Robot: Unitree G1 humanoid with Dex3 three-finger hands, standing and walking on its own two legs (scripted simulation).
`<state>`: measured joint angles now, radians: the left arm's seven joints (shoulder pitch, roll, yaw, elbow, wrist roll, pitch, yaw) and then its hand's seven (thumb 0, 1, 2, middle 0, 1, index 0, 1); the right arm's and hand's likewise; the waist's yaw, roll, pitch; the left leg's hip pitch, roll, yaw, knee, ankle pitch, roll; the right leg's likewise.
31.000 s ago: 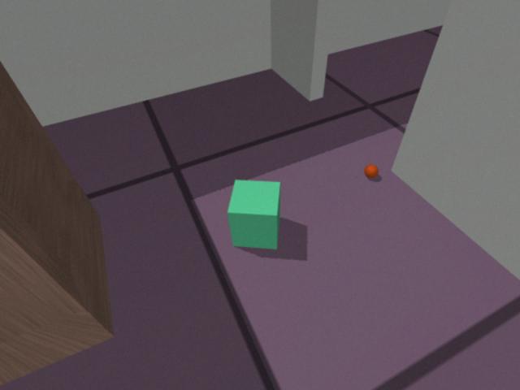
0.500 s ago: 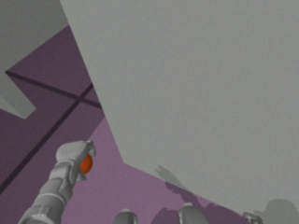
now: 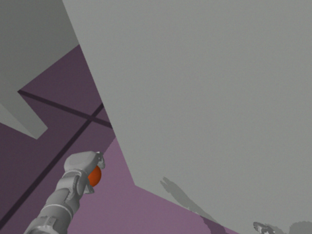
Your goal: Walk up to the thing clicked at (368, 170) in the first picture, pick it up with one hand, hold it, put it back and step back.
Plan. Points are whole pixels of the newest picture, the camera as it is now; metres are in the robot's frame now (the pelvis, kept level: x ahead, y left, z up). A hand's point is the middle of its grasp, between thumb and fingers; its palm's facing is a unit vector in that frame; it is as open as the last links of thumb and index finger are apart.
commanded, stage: hold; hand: left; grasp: from above
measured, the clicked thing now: (88, 175) +0.32 +0.23 -0.09
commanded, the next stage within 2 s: crouch in 1.72 s
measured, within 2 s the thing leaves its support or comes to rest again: neither
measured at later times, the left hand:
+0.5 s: hand (86, 171) +0.31 +0.22 -0.03, palm faces -0.45 -0.05 -0.89, open 9.3 cm
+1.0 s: hand (85, 179) +0.29 +0.21 -0.02, palm faces -0.44 -0.05 -0.89, open 9.4 cm
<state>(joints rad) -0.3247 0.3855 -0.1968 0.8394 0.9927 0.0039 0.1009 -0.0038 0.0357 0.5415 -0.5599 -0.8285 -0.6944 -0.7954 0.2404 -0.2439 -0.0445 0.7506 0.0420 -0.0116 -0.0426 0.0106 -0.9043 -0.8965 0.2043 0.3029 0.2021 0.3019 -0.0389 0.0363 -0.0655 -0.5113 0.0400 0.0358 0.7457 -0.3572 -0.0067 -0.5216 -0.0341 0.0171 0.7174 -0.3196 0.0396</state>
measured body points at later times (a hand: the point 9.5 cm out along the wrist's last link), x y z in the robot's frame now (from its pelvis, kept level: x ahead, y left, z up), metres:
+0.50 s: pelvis +0.01 +0.00 +0.01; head +0.02 -0.02 +0.46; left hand +0.33 +0.22 +0.02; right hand +0.12 -0.27 -0.10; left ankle +0.01 +0.12 -0.71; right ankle +0.02 -0.15 -0.71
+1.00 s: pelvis -0.01 -0.01 +0.02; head +0.00 -0.03 +0.47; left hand +0.30 +0.21 +0.03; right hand +0.13 -0.27 -0.10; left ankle +0.01 +0.12 -0.71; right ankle +0.02 -0.15 -0.71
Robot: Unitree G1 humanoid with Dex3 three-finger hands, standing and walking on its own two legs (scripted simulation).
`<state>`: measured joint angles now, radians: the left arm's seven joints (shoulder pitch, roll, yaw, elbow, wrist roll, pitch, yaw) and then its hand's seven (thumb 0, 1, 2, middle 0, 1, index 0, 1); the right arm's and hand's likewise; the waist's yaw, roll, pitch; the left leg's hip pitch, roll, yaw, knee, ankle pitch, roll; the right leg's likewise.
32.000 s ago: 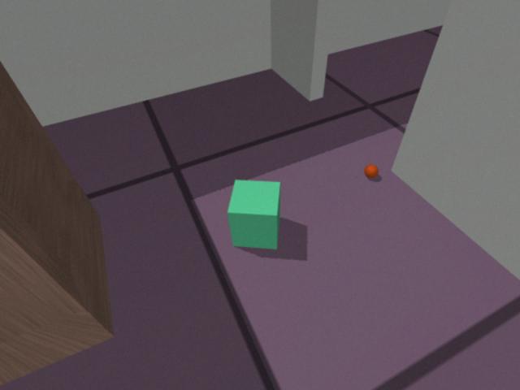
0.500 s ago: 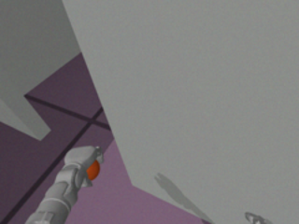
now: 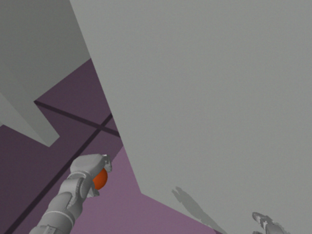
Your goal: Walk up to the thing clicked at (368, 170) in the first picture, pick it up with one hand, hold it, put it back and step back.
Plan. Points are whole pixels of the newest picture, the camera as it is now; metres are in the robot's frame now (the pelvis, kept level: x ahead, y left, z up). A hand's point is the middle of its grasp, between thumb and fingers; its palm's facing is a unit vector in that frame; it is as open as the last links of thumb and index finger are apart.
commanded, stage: hold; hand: left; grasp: from above
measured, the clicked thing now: (94, 177) +0.31 +0.23 -0.06
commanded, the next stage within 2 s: crouch in 0.72 s
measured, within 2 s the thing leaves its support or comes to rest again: neither
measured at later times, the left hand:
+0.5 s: hand (93, 180) +0.29 +0.22 -0.03, palm faces -0.45 -0.06 -0.89, open 9.4 cm
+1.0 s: hand (94, 179) +0.30 +0.22 -0.04, palm faces -0.45 -0.06 -0.89, open 9.4 cm
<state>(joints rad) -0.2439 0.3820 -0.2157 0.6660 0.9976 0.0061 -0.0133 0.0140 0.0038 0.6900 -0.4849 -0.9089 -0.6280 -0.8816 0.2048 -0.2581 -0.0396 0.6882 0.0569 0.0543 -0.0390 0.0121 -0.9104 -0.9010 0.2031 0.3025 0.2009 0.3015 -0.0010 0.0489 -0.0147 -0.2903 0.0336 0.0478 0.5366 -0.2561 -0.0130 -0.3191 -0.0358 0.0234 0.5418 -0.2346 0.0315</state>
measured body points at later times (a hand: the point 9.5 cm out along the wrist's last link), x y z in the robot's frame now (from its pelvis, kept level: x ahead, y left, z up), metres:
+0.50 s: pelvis +0.00 +0.00 +0.00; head +0.00 -0.03 +0.45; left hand +0.31 +0.22 +0.02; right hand +0.15 -0.25 -0.11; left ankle +0.02 +0.13 -0.73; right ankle +0.03 -0.14 -0.73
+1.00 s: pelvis +0.01 +0.00 +0.00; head +0.02 -0.02 +0.45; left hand +0.32 +0.22 +0.01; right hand +0.15 -0.26 -0.11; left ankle +0.02 +0.13 -0.73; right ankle +0.03 -0.14 -0.73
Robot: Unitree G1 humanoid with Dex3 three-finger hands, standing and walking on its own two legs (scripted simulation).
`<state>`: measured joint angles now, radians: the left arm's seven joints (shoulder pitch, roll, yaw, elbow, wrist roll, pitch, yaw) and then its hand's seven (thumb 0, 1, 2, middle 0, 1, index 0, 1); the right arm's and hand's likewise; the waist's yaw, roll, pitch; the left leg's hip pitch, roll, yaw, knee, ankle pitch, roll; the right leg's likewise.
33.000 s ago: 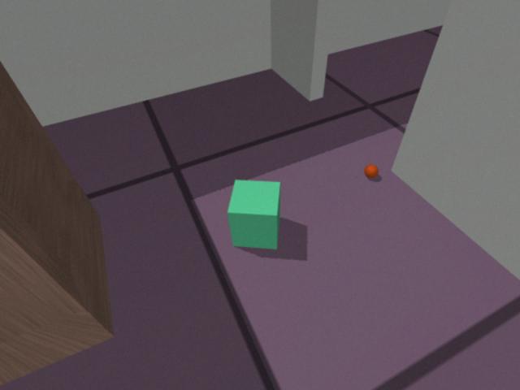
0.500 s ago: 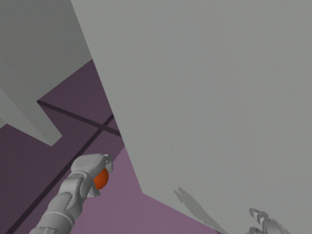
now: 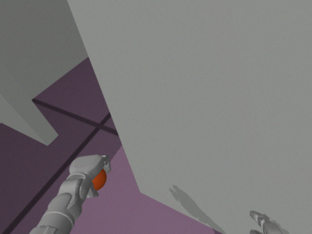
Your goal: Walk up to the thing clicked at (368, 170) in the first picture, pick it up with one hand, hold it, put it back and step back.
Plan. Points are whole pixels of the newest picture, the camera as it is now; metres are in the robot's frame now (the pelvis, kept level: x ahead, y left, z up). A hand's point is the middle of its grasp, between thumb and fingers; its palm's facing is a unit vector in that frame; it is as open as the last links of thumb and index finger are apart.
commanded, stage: crouch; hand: left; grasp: from above
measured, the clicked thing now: (93, 178) +0.31 +0.23 -0.07
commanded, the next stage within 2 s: lower in 1.76 s
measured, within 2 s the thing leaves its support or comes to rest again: neither
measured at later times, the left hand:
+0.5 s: hand (105, 195) +0.32 +0.25 -0.25, palm faces -0.43 +0.02 -0.90, open 9.3 cm
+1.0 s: hand (115, 204) +0.35 +0.27 -0.46, palm faces -0.44 -0.01 -0.90, open 9.3 cm
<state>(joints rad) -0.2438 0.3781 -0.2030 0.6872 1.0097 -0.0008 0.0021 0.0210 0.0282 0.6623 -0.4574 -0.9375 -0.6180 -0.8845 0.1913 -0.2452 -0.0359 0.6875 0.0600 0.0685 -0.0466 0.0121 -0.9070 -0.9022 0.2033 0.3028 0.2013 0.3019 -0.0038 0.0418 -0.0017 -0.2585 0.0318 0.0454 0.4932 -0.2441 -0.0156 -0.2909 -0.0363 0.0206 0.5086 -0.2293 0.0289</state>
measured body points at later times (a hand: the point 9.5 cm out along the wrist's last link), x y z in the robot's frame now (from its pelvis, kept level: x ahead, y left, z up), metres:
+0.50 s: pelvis -0.03 +0.01 -0.13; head +0.09 +0.02 +0.31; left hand +0.34 +0.24 -0.20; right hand +0.03 -0.29 -0.25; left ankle +0.01 +0.13 -0.74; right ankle +0.02 -0.14 -0.74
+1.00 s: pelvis -0.07 +0.01 -0.31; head +0.14 +0.04 +0.09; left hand +0.37 +0.26 -0.41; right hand +0.01 -0.27 -0.44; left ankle +0.01 +0.13 -0.74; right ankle +0.02 -0.14 -0.74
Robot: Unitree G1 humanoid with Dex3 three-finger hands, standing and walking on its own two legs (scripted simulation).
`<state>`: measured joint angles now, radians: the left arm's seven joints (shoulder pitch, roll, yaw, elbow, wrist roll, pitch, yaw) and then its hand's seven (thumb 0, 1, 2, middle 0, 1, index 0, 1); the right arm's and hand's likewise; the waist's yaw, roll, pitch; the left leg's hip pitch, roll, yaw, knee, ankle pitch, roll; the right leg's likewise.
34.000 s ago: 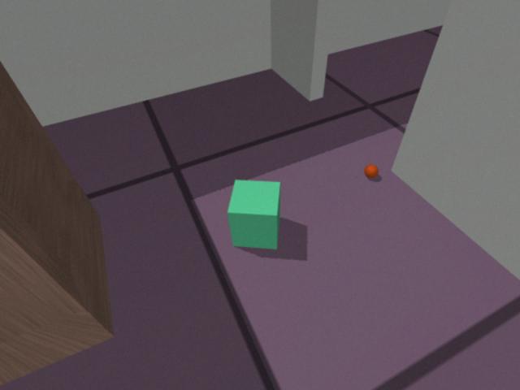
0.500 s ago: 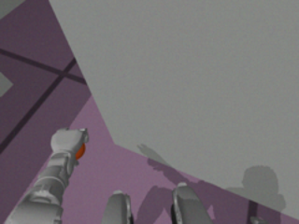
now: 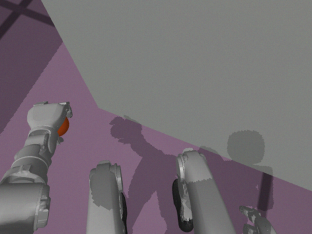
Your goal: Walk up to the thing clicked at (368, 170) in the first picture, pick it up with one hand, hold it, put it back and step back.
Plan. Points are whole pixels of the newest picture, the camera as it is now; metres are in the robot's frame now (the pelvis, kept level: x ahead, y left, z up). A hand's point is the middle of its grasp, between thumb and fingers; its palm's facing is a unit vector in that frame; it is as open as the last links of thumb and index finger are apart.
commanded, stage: crouch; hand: left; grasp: from above
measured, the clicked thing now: (55, 124) +0.44 +0.27 -0.17
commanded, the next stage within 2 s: lower in 0.76 s
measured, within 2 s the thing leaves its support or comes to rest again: neither
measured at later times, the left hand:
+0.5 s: hand (64, 131) +0.43 +0.27 -0.24, palm faces -0.47 -0.03 -0.88, open 9.3 cm
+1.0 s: hand (67, 131) +0.44 +0.27 -0.29, palm faces -0.47 -0.03 -0.88, open 9.3 cm
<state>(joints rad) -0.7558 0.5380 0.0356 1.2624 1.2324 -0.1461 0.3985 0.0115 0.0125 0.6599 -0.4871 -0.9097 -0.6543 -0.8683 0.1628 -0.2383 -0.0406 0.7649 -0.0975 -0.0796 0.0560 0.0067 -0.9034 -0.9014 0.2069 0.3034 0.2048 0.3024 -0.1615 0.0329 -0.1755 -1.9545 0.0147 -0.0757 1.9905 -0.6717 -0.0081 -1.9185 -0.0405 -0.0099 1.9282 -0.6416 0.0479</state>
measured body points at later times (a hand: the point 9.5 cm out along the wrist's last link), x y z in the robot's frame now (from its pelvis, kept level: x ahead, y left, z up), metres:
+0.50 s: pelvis -0.01 +0.00 -0.08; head +0.22 +0.04 +0.31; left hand +0.45 +0.26 -0.19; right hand +0.04 -0.29 -0.19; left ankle +0.07 +0.12 -0.43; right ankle +0.09 -0.15 -0.43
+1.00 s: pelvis -0.01 +0.00 -0.12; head +0.23 +0.05 +0.26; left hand +0.46 +0.27 -0.24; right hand +0.03 -0.28 -0.23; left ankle +0.07 +0.12 -0.43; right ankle +0.09 -0.15 -0.43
